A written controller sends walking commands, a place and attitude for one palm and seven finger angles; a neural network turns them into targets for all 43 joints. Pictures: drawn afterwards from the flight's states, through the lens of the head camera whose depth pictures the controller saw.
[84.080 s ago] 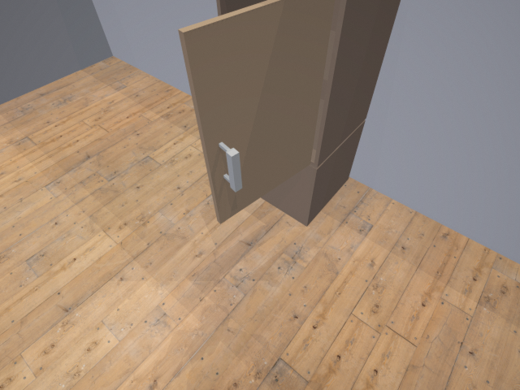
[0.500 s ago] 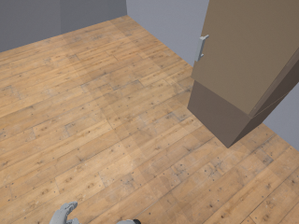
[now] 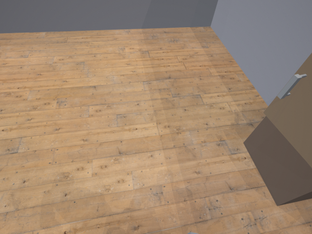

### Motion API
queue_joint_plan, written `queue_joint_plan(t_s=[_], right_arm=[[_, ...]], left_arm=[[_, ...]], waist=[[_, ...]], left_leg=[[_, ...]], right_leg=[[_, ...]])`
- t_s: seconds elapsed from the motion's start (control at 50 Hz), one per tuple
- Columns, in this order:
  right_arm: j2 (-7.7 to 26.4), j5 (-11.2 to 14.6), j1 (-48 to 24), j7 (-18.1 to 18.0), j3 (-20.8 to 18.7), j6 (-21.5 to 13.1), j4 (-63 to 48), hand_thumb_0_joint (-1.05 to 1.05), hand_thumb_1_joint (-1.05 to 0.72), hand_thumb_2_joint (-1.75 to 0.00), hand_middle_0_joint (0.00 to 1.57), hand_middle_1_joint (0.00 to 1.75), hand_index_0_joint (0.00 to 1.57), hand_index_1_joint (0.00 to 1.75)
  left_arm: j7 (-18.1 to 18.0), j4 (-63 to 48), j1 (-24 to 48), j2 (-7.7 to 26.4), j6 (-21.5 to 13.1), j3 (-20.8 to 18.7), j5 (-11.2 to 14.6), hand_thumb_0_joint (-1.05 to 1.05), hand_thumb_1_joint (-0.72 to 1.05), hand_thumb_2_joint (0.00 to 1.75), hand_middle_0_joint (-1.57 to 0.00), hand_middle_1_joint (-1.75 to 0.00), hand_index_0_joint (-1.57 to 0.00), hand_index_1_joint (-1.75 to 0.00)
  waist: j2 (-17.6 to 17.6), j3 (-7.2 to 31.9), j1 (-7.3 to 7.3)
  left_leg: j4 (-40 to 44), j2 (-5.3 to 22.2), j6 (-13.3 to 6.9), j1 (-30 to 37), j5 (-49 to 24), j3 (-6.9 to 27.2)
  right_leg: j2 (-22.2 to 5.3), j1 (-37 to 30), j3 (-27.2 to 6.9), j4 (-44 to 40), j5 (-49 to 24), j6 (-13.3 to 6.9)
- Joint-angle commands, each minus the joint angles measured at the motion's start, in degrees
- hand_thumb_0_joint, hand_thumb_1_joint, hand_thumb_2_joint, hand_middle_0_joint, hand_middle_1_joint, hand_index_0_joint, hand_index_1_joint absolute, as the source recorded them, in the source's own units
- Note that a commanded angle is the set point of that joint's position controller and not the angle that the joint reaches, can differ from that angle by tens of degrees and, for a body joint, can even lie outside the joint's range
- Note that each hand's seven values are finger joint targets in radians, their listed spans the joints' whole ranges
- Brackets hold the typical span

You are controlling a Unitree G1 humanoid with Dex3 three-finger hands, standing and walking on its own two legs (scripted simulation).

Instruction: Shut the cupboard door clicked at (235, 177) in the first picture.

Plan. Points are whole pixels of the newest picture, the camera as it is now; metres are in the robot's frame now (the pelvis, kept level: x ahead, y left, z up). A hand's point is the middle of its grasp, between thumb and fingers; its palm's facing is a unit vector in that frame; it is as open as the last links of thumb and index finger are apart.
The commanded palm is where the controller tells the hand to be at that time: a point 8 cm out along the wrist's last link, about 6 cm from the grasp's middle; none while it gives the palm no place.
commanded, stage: walk to a spot facing it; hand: left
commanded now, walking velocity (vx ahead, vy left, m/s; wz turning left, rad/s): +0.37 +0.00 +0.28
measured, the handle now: (292, 86) +0.77 -0.58 -0.09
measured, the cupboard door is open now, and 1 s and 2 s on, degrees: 9 9 9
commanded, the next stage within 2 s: turn to face it in 0.68 s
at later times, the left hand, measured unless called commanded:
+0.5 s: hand (112, 219) +0.18 +0.13 -0.15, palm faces +0.25 -0.94 -0.22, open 7.2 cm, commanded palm none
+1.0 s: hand (86, 202) +0.22 +0.23 -0.18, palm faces +0.44 -0.87 -0.22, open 7.3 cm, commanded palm none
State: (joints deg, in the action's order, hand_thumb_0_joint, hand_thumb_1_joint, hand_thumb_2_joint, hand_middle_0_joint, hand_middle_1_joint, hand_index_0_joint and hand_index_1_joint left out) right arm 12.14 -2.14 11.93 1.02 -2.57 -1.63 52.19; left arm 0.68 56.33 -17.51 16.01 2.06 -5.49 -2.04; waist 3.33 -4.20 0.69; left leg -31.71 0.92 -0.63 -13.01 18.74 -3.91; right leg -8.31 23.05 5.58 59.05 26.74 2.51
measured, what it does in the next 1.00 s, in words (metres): walks ahead, turning left: right foot, then left foot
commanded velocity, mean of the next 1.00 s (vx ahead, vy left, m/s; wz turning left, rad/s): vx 0.16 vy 0.00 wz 0.22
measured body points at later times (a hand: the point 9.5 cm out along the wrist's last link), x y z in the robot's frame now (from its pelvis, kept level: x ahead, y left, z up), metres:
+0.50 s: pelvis +0.17 -0.06 +0.01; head +0.20 -0.06 +0.46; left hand +0.16 +0.18 -0.13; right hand +0.25 -0.29 -0.14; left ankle +0.13 +0.08 -0.63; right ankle +0.21 -0.13 -0.73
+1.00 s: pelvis +0.27 +0.03 +0.00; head +0.30 +0.07 +0.45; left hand +0.20 +0.27 -0.16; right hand +0.48 -0.12 -0.13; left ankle +0.29 +0.12 -0.73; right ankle +0.31 -0.12 -0.67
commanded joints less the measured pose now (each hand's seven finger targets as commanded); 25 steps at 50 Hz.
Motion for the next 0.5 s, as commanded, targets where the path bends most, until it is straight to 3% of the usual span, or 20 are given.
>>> queue_joint_plan(t_s=[0.0,0.04,0.06,0.12,0.16,0.2,0.22,0.24,0.26,0.28,0.3,0.32,0.34,0.36,0.4,0.44,0.48], right_arm=[[10.3,0.4,7.4,-2.1,-2.0,-1.0,0.5,0.00,-0.90,-0.90,0.20,0.30,0.20,0.30],[9.6,0.7,8.0,-2.2,-1.8,-1.5,1.2,0.00,-0.90,-0.90,0.20,0.30,0.20,0.30],[9.9,0.8,7.7,-2.2,-1.7,-1.6,1.6,0.00,-0.90,-0.90,0.20,0.30,0.20,0.30],[9.8,0.6,6.3,-2.0,-1.9,-1.5,2.5,0.00,-0.90,-0.90,0.20,0.30,0.20,0.30],[10.0,0.5,5.4,-1.8,-2.1,-1.4,3.0,0.00,-0.90,-0.90,0.20,0.30,0.20,0.30],[9.8,0.5,4.0,-1.7,-2.3,-1.1,3.4,0.00,-0.90,-0.90,0.20,0.30,0.20,0.30],[9.3,0.7,3.3,-1.7,-2.3,-0.9,3.7,0.00,-0.90,-0.90,0.20,0.30,0.20,0.30],[7.1,1.2,3.3,-1.4,-2.0,-1.0,3.1,0.00,-0.90,-0.90,0.20,0.30,0.20,0.30],[2.2,2.1,6.4,-1.1,-1.1,-1.1,1.8,0.00,-0.90,-0.90,0.20,0.30,0.20,0.30],[3.5,1.3,5.3,-0.9,-1.6,-0.7,0.8,0.00,-0.90,-0.90,0.20,0.30,0.20,0.30],[4.0,1.1,5.8,-0.7,-2.2,-0.3,1.6,0.00,-0.90,-0.90,0.20,0.30,0.20,0.30],[3.5,0.7,4.9,-0.6,-2.1,-0.2,2.4,0.00,-0.90,-0.90,0.20,0.30,0.20,0.30],[3.2,0.5,4.7,-0.3,-1.9,0.1,3.3,0.00,-0.90,-0.90,0.20,0.30,0.20,0.30],[2.0,0.4,5.7,0.0,-1.7,0.7,3.9,0.00,-0.90,-0.90,0.20,0.30,0.20,0.30],[0.4,0.5,6.5,0.4,-1.5,1.3,4.6,0.00,-0.90,-0.90,0.20,0.30,0.20,0.30],[-0.1,0.6,5.1,0.6,-1.6,1.9,3.8,0.00,-0.90,-0.90,0.20,0.30,0.20,0.30],[-0.6,0.5,2.1,0.8,-1.6,2.1,2.7,0.00,-0.90,-0.90,0.20,0.30,0.20,0.30]], left_arm=[[1.2,-8.1,7.9,2.4,-3.3,0.0,0.4,0.00,0.90,0.90,-0.20,-0.30,-0.20,-0.30],[1.3,-7.5,7.5,1.7,-3.2,0.3,0.5,0.00,0.90,0.90,-0.20,-0.30,-0.20,-0.30],[1.4,-7.5,7.6,1.5,-3.1,0.6,0.6,0.00,0.90,0.90,-0.20,-0.30,-0.20,-0.30],[1.7,-7.9,8.8,1.0,-3.1,0.7,0.8,0.00,0.90,0.90,-0.20,-0.30,-0.20,-0.30],[1.8,-7.4,7.7,1.1,-3.2,0.4,0.8,0.00,0.90,0.90,-0.20,-0.30,-0.20,-0.30],[1.7,-5.8,2.2,2.1,-3.6,-0.3,0.7,0.00,0.90,0.90,-0.20,-0.30,-0.20,-0.30],[1.5,-3.8,-4.1,3.4,-4.0,-1.0,0.5,0.00,0.90,0.90,-0.20,-0.30,-0.20,-0.30],[1.1,-1.5,-12.7,7.1,-4.7,-2.0,0.0,0.00,0.90,0.90,-0.20,-0.30,-0.20,-0.30],[0.4,-0.6,-17.3,13.0,-5.2,-3.1,-0.5,0.00,0.90,0.90,-0.20,-0.30,-0.20,-0.30],[-0.4,-2.0,-13.5,12.2,-4.7,-2.3,0.4,0.00,0.90,0.90,-0.20,-0.30,-0.20,-0.30],[-1.0,-3.8,-6.3,8.9,-4.7,-1.9,0.5,0.00,0.90,0.90,-0.20,-0.30,-0.20,-0.30],[-1.2,-5.1,-1.7,6.4,-4.8,-1.2,0.2,0.00,0.90,0.90,-0.20,-0.30,-0.20,-0.30],[-1.2,-5.6,1.2,3.5,-5.2,-0.2,0.2,0.00,0.90,0.90,-0.20,-0.30,-0.20,-0.30],[-1.1,-5.9,2.1,1.7,-5.7,0.1,0.2,0.00,0.90,0.90,-0.20,-0.30,-0.20,-0.30],[-1.3,-4.7,0.3,0.4,-6.4,0.3,0.3,0.00,0.90,0.90,-0.20,-0.30,-0.20,-0.30],[-1.4,-3.9,-0.9,-0.3,-6.7,0.4,0.5,0.00,0.90,0.90,-0.20,-0.30,-0.20,-0.30],[-1.5,-2.5,-3.2,-0.8,-7.0,0.3,0.5,0.00,0.90,0.90,-0.20,-0.30,-0.20,-0.30]], waist=[[-12.6,0.4,-3.38],[-10.9,0.5,-2.82],[-10.2,0.5,-2.46],[-11.1,-1.8,-1.88],[-10.8,-2.2,-0.82],[-8.6,-1.9,2.10],[-5.4,-0.5,4.80],[3.5,3.2,8.58],[23.3,7.7,9.18],[18.0,4.4,6.83],[13.5,0.0,3.13],[10.8,-0.8,1.25],[6.0,0.1,-0.59],[4.6,1.5,-1.65],[2.8,3.6,-1.92],[2.6,3.1,-1.85],[1.5,2.6,-0.88]], left_leg=[[17.7,13.9,-8.9,11.9,-10.4,16.9],[17.9,12.7,-9.4,12.2,-16.3,14.3],[18.3,12.6,-9.6,11.3,-15.8,13.0],[19.3,11.8,-9.3,4.7,-8.9,11.4],[18.8,12.1,-9.2,0.3,-4.2,12.1],[14.6,10.6,-7.9,-5.3,1.3,12.1],[7.1,7.9,-6.6,-9.7,2.3,10.1],[-8.8,1.7,-4.5,-15.1,4.7,5.3],[-31.3,-5.6,-2.6,-22.5,18.6,2.1],[-42.7,-2.6,-3.2,-25.1,15.8,7.6],[-45.8,0.7,-2.9,-25.4,8.8,8.5],[-46.5,2.7,-2.2,-23.9,3.6,8.5],[-45.6,4.2,-1.4,-20.7,-0.9,8.1],[-44.1,4.9,-0.8,-17.9,-3.2,7.2],[-40.1,4.6,0.0,-18.1,-5.5,5.4],[-36.9,5.0,1.2,-20.8,-6.3,4.3],[-32.9,5.3,2.0,-23.9,-5.9,3.2]], right_leg=[[-0.2,16.4,-3.4,2.8,-8.0,0.5],[0.2,15.6,-2.9,-1.5,-11.0,0.9],[0.3,14.1,-2.6,-4.7,-12.0,1.0],[1.4,6.8,-1.1,-15.3,-14.2,0.8],[2.8,-0.4,-0.4,-18.4,-15.9,0.3],[4.7,-10.5,0.4,-21.7,-17.2,-0.2],[5.2,-19.0,0.1,-23.2,-15.2,-0.7],[-0.2,-28.1,-7.0,-30.5,-3.3,-2.2],[-17.1,-31.2,-32.7,-45.7,12.4,-6.8],[-19.9,-23.6,-41.2,-53.7,24.8,-8.7],[-19.3,-16.7,-37.7,-55.2,27.3,-8.2],[-17.9,-10.0,-32.8,-53.9,22.5,-8.1],[-15.1,-6.7,-22.6,-51.9,12.6,-7.2],[-13.2,-5.4,-14.8,-50.8,4.7,-6.5],[-10.8,-8.7,-6.5,-49.7,-6.5,-6.1],[-11.2,-11.3,-2.5,-50.3,-12.3,-7.0],[-11.8,-15.9,-0.7,-50.0,-18.4,-8.0]])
